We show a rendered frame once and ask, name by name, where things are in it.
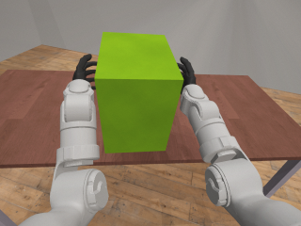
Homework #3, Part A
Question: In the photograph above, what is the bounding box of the robot right forearm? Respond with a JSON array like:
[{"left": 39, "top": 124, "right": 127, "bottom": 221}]
[{"left": 180, "top": 84, "right": 263, "bottom": 191}]

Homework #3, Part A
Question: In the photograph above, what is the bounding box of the table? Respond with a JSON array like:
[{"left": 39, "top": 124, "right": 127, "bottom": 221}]
[{"left": 0, "top": 69, "right": 301, "bottom": 226}]

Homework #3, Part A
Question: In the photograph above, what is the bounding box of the robot left forearm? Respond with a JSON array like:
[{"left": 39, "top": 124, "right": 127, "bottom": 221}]
[{"left": 50, "top": 79, "right": 100, "bottom": 206}]

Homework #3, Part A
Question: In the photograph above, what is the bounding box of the right robot upper arm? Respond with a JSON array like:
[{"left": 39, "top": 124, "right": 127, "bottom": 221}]
[{"left": 204, "top": 158, "right": 301, "bottom": 226}]

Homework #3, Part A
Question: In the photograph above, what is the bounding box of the carton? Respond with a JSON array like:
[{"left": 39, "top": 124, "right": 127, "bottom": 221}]
[{"left": 94, "top": 32, "right": 184, "bottom": 153}]

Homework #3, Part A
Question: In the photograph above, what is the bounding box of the left robot upper arm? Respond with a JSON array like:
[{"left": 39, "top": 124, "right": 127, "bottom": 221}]
[{"left": 18, "top": 169, "right": 109, "bottom": 226}]

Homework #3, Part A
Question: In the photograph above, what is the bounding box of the left robot hand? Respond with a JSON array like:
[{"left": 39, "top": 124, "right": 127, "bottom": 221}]
[{"left": 72, "top": 54, "right": 98, "bottom": 90}]

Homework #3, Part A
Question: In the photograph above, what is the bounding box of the right robot hand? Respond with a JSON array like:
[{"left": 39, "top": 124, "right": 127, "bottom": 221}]
[{"left": 177, "top": 56, "right": 197, "bottom": 94}]

